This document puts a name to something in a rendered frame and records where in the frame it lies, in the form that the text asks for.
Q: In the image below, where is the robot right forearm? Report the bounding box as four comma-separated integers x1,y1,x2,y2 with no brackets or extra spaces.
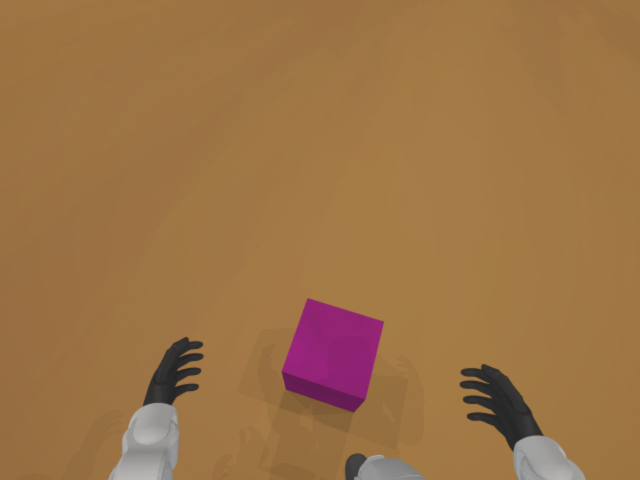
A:
513,435,585,480

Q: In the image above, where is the carton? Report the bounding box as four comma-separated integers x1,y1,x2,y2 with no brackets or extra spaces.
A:
282,298,384,412

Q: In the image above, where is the left robot hand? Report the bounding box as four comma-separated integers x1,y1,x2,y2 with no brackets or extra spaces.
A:
143,337,204,406

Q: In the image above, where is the robot left forearm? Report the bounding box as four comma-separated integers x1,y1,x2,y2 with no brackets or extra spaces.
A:
108,403,179,480

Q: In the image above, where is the right robot hand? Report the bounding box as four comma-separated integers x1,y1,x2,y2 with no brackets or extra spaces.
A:
460,364,544,451

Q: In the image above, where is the robot right thigh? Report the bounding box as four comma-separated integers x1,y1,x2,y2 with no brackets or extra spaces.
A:
354,458,427,480

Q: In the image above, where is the right robot foot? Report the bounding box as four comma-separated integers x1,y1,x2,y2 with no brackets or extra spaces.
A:
345,454,367,480

